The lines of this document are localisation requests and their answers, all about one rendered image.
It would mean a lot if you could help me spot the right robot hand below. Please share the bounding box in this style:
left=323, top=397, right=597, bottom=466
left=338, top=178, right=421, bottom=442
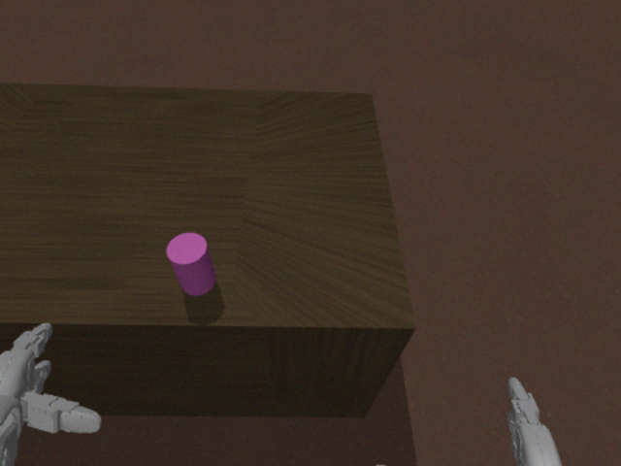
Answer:
left=507, top=377, right=562, bottom=466

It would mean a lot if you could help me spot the left robot arm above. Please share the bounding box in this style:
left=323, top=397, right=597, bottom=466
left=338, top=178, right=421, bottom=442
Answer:
left=0, top=395, right=23, bottom=466

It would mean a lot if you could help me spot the left robot hand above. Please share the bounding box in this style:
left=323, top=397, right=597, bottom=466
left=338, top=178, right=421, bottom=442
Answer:
left=0, top=323, right=102, bottom=433

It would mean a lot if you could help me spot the can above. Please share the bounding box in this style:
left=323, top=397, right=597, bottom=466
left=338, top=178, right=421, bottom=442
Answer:
left=167, top=233, right=216, bottom=296

